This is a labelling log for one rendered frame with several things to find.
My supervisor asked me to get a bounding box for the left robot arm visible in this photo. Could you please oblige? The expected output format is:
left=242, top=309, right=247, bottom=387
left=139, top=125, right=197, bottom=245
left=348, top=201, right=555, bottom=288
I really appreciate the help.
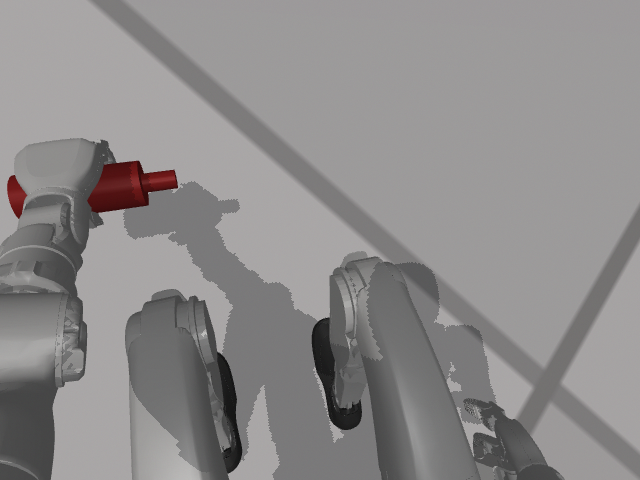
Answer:
left=0, top=187, right=90, bottom=480

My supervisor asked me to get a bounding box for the right robot foot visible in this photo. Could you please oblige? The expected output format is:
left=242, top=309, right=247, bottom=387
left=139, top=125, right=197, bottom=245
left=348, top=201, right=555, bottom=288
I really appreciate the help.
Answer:
left=312, top=318, right=362, bottom=430

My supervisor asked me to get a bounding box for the left robot hand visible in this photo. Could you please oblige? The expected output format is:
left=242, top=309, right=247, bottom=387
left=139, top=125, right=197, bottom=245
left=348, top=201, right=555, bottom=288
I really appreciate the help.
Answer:
left=14, top=138, right=116, bottom=229

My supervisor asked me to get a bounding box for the right robot arm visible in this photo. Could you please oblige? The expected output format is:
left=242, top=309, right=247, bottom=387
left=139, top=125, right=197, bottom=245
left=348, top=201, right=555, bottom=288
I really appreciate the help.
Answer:
left=517, top=464, right=565, bottom=480

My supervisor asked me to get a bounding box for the right robot hand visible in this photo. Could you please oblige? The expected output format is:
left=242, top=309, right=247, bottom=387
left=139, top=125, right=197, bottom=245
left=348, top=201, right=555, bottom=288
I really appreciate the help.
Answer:
left=463, top=398, right=548, bottom=480

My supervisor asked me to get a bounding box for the left robot foot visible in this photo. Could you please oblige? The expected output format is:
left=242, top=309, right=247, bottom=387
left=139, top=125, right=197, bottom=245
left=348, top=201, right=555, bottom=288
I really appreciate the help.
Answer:
left=217, top=352, right=242, bottom=473

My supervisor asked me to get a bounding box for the bottle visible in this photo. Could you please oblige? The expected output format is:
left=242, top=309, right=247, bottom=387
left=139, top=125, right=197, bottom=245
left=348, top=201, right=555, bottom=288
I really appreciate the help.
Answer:
left=7, top=161, right=178, bottom=219

